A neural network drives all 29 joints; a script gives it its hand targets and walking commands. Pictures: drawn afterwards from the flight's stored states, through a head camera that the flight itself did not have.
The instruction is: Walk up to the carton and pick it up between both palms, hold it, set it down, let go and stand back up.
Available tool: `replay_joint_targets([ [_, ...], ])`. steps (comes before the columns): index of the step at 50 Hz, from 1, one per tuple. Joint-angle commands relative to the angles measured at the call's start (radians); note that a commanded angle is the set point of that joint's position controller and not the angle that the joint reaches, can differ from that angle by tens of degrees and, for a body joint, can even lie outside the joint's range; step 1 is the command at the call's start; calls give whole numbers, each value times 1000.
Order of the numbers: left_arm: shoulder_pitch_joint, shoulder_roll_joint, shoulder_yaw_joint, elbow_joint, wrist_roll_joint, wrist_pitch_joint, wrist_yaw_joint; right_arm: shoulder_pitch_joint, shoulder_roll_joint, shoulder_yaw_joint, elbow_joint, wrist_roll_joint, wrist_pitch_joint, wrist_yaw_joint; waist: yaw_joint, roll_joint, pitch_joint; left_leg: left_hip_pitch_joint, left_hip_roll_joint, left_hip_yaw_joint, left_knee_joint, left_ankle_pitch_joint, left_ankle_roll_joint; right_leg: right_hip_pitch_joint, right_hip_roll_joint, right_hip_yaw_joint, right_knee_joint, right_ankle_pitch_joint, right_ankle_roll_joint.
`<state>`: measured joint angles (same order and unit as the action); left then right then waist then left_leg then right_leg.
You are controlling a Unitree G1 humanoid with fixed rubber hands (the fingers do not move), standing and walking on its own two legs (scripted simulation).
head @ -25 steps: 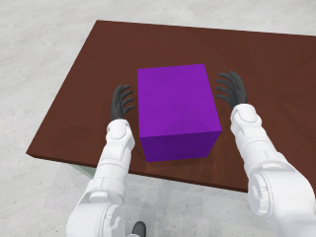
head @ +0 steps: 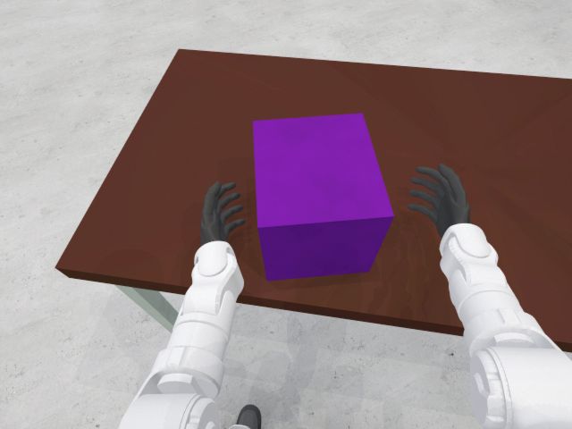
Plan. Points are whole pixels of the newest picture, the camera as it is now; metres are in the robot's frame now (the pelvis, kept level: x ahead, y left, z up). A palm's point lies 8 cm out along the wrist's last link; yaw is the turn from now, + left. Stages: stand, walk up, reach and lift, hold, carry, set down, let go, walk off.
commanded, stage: set down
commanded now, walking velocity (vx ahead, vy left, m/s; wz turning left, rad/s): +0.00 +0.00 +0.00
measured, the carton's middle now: (313, 199) +0.48 +0.05 -0.01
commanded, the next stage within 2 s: none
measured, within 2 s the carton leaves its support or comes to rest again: neither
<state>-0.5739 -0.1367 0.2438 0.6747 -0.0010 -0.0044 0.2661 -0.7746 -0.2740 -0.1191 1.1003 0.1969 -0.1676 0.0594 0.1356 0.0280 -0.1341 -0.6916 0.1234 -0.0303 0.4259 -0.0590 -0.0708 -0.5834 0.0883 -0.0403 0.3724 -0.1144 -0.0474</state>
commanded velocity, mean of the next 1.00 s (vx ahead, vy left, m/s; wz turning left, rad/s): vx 0.00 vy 0.00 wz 0.00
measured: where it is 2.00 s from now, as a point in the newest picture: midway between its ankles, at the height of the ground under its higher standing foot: outside the picture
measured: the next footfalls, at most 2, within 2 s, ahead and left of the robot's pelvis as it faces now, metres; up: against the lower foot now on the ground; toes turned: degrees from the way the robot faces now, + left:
none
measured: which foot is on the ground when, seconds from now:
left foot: down 0.00-1.00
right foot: down 0.00-1.00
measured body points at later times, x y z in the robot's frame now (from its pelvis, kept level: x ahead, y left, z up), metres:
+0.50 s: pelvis -0.01 +0.00 +0.00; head +0.06 +0.01 +0.45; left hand +0.34 +0.17 +0.01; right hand +0.40 -0.18 +0.02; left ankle +0.07 +0.16 -0.73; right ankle +0.02 -0.09 -0.73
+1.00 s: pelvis +0.00 +0.00 +0.01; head +0.04 +0.02 +0.45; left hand +0.27 +0.18 -0.01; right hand +0.32 -0.21 -0.01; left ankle +0.07 +0.16 -0.73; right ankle +0.02 -0.09 -0.73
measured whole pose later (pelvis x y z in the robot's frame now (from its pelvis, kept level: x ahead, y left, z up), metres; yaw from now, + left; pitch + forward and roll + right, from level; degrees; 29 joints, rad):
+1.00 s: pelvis +0.00 +0.00 +0.01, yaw +2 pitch +8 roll -1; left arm -0.07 -0.11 0.09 0.34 0.00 0.03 0.28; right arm -0.21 -0.29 0.00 0.78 0.32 -0.26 0.14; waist 0.04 -0.03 -0.05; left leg -0.47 0.09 -0.03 0.38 -0.06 -0.07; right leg -0.39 0.06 -0.05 0.41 -0.16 -0.05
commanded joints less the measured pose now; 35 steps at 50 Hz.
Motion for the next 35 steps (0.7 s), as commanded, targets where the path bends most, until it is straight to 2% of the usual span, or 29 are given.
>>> replay_joint_targets([
  [1, -309, 124, -234, -372, -1, -33, 18, -429, -229, 46, -336, 34, -57, 46, -42, -118, -793, 506, -89, 76, 42, 219, 44, 328, -1, -9, 52, 233, 44],
  [2, -410, 157, -214, -349, 9, -20, 27, -493, -217, 55, -330, 36, -28, 41, -26, -113, -786, 495, -92, 92, 41, 149, 47, 302, -7, 0, 33, 107, 46],
  [4, -304, 111, -248, -388, 13, -1, 31, -383, -212, 68, -302, 65, -15, 49, -57, -98, -740, 516, -92, 73, 29, 152, 41, 361, -8, 1, 35, 121, 33],
  [5, -313, 152, -203, -330, 24, 6, 30, -400, -201, 97, -294, 68, 2, 45, -16, -117, -670, 455, -98, 81, 18, 100, 58, 371, -15, 17, 32, 48, 41],
  [6, -375, 151, -238, -361, -5, -7, 28, -414, -212, 36, -295, 35, 1, 45, -47, -90, -670, 453, -94, 86, 6, 52, 48, 319, -19, 7, 34, -4, 45],
  [7, -414, 202, -183, -272, -3, 1, 27, -485, -189, 85, -329, 33, 11, 29, -15, -166, -678, 423, -111, 105, 17, 39, 62, 367, -26, 31, 36, -3, 59],
  [8, -268, 149, -228, -416, -4, 5, 37, -357, -209, 77, -379, 58, -10, 36, -57, -142, -752, 501, -102, 78, 27, 146, 56, 430, -15, 9, 60, 136, 52],
  [9, -217, 125, -244, -436, 6, 2, 29, -301, -224, 83, -343, 62, -18, 39, -77, -111, -713, 550, -98, 72, 25, 190, 46, 410, -7, -6, 51, 207, 47],
  [11, -168, 120, -234, -453, 6, 12, 23, -270, -237, 88, -392, 86, -35, 42, -67, -143, -696, 561, -91, 58, 24, 216, 47, 399, -1, 0, 37, 203, 40],
  [14, -205, 159, -203, -458, 25, -17, 18, -278, -191, 88, -426, 81, -58, 48, -29, -117, -657, 459, -100, 79, 14, 161, 62, 435, -29, 50, 41, 121, 59],
  [15, -247, 134, -228, -406, 28, -27, 11, -300, -193, 80, -398, 59, -62, 47, -54, -97, -607, 439, -106, 80, 9, 114, 54, 418, -30, 36, 41, 81, 63],
  [16, -158, 174, -223, -520, 29, -22, 31, -250, -216, 84, -494, 94, -74, 55, -19, -99, -683, 505, -95, 83, 19, 199, 54, 452, -12, 18, 52, 156, 55],
  [17, -135, 150, -240, -505, 1, -20, 24, -234, -239, 94, -473, 97, -70, 57, -54, -137, -623, 520, -94, 70, 18, 213, 54, 442, -10, 7, 51, 197, 61],
  [18, -217, 135, -263, -417, 16, -6, 10, -265, -235, 101, -378, 84, -52, 59, -74, -80, -564, 493, -100, 78, 6, 134, 53, 402, -24, 11, 33, 94, 55],
  [19, -298, 131, -272, -362, 4, -21, 10, -348, -207, 87, -367, 66, -57, 62, -62, -85, -581, 445, -106, 94, -2, 38, 52, 369, -27, 17, 28, -13, 51],
  [20, -170, 143, -269, -456, -1, -14, 21, -213, -230, 64, -420, 74, -57, 66, -76, -90, -601, 501, -95, 81, -5, 70, 54, 404, -22, 17, 28, 8, 47],
  [21, -338, 170, -268, -399, -22, -24, 19, -361, -186, 75, -437, 62, -53, 61, -61, -83, -616, 447, -103, 97, 18, 5, 59, 353, -36, 29, 35, -57, 52],
  [22, -231, 151, -253, -370, 0, -35, 20, -254, -189, 102, -413, 62, -46, 68, -64, -127, -574, 447, -103, 79, -6, 2, 65, 399, -40, 36, 28, -62, 52],
  [23, -137, 128, -281, -476, -7, -36, 30, -160, -197, 125, -469, 100, -58, 77, -70, -112, -614, 496, -97, 72, -11, 55, 61, 428, -33, 21, 29, -12, 48],
  [24, -129, 113, -286, -399, 5, -34, 25, -182, -235, 78, -406, 75, -62, 79, -76, -100, -586, 487, -94, 68, -6, 63, 56, 377, -26, 17, 30, 21, 42],
  [25, 55, 85, -298, -578, 15, -18, 39, -27, -283, 70, -480, 115, -85, 88, -82, -73, -633, 587, -75, 53, -18, 192, 35, 452, -3, -16, 33, 148, 29],
  [26, -229, 177, -228, -378, 2, -18, 19, -268, -268, 57, -433, 60, -76, 76, -38, -98, -586, 444, -98, 77, -14, 4, 55, 383, -32, 25, 26, -58, 46],
  [27, 26, 75, -313, -565, -17, -20, 31, -76, -275, 82, -533, 107, -96, 88, -94, -130, -598, 559, -80, 53, -15, 153, 42, 446, -13, 7, 24, 107, 46],
  [28, -154, 146, -277, -380, -17, -26, 9, -195, -249, 80, -435, 73, -82, 75, -81, -127, -526, 448, -103, 73, -10, 26, 60, 398, -36, 39, 21, -32, 52],
  [29, 181, 64, -328, -556, 12, -18, 17, 89, -248, 116, -480, 125, -99, 88, -96, -133, -505, 559, -87, 37, -22, 191, 56, 491, -14, 23, 24, 168, 43],
  [30, 137, 108, -303, -588, 27, -18, 9, 62, -247, 138, -478, 150, -106, 93, -80, -116, -485, 547, -96, 51, -29, 177, 60, 529, -25, 41, 21, 170, 51],
  [31, -117, 129, -290, -364, 17, -13, -15, -143, -203, 148, -359, 101, -84, 77, -81, -115, -410, 436, -108, 70, -31, 11, 71, 437, -50, 57, 11, -33, 53],
  [32, -33, 114, -320, -468, 9, -21, -5, -57, -218, 96, -443, 96, -105, 76, -108, -114, -464, 467, -105, 60, -31, 33, 62, 471, -43, 44, 18, 0, 53],
  [35, 2, 152, -290, -486, 12, -33, 15, -39, -227, 123, -524, 117, -117, 87, -59, -107, -480, 479, -103, 68, -8, 67, 63, 462, -45, 49, 27, 3, 50],
])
